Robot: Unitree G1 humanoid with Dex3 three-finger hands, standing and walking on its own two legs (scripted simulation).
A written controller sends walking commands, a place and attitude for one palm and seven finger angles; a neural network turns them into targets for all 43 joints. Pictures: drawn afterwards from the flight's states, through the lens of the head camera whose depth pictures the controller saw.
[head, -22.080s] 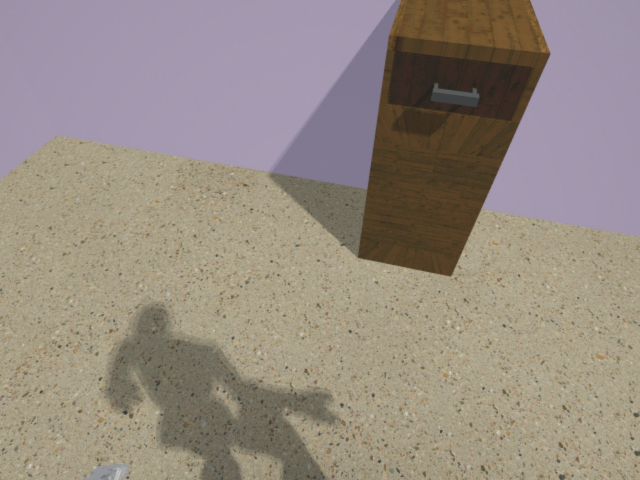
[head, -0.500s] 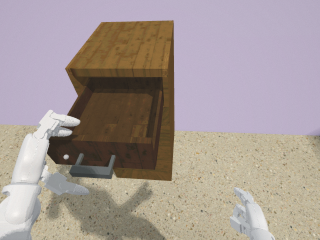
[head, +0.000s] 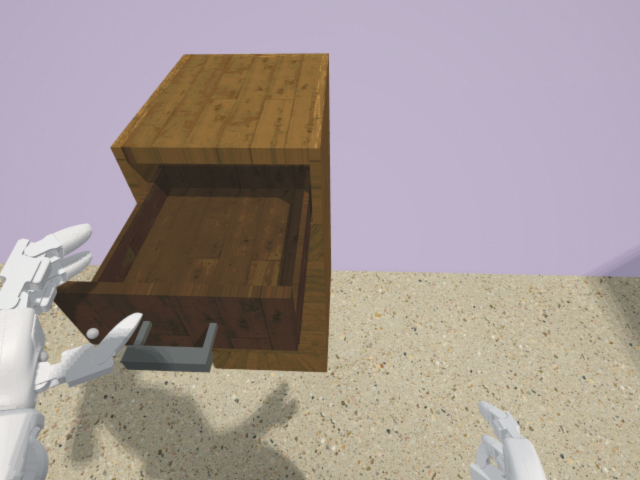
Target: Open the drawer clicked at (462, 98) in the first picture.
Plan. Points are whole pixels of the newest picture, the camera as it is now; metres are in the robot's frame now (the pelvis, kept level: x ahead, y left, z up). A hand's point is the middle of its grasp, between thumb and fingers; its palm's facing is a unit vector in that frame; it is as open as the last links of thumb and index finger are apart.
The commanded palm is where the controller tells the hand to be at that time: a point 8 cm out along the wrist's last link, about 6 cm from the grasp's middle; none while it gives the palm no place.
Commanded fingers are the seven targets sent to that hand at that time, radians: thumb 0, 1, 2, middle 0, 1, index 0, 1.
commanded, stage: draw the hand back to the body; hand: left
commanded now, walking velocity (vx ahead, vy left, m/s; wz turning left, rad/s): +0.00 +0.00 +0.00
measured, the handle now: (173, 343) +0.28 +0.25 -0.01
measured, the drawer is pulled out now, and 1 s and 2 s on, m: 0.30 0.30 0.30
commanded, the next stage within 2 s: step back with the hand held close in 0.38 s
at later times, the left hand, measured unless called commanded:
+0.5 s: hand (72, 353) +0.17 +0.24 +0.17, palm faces +0.45 -0.81 -0.38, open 7.4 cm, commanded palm +0.12 +0.28 +0.18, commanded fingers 0.00 0.90 0.90 -0.20 -0.30 -0.20 -0.30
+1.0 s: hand (41, 406) +0.13 +0.25 +0.16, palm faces +0.38 -0.79 -0.48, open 7.4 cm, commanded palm +0.06 +0.30 +0.18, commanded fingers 0.00 0.90 0.90 -0.20 -0.30 -0.20 -0.30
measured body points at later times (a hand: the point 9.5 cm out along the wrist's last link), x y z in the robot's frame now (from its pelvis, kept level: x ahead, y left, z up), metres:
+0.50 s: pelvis -0.01 +0.00 +0.00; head -0.03 -0.02 +0.45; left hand +0.14 +0.28 +0.19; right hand +0.18 -0.21 -0.08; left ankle -0.03 +0.14 -0.74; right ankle +0.02 -0.12 -0.74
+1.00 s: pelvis -0.07 +0.01 -0.02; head -0.04 +0.03 +0.43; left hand +0.10 +0.29 +0.18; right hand +0.11 -0.22 -0.09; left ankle -0.03 +0.14 -0.74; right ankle +0.02 -0.12 -0.74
